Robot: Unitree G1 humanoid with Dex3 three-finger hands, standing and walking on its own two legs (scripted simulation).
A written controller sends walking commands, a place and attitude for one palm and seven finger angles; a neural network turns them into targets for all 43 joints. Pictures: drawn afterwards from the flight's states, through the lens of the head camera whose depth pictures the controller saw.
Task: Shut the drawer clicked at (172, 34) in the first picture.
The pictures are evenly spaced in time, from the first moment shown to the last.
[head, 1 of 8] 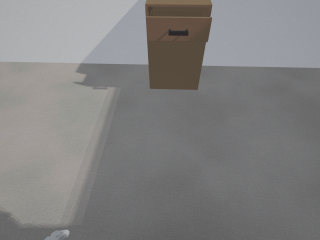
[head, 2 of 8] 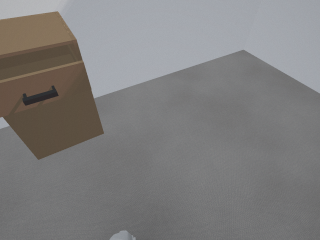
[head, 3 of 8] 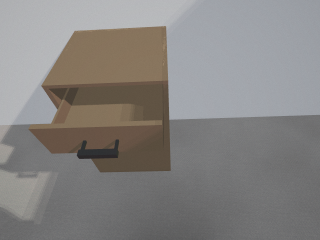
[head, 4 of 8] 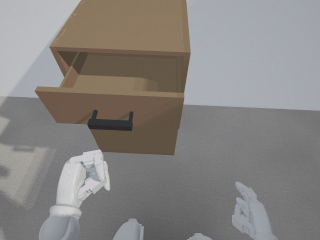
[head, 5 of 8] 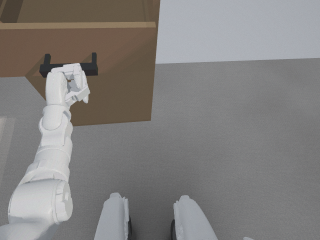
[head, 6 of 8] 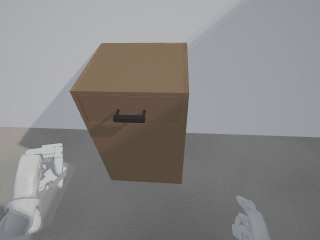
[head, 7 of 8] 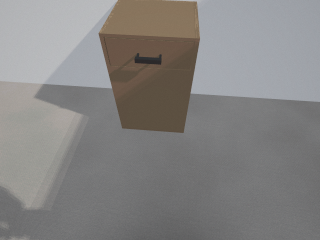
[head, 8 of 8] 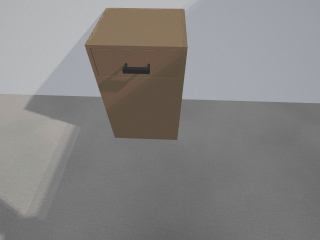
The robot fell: no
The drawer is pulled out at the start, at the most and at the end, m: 0.19 0.19 0.00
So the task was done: yes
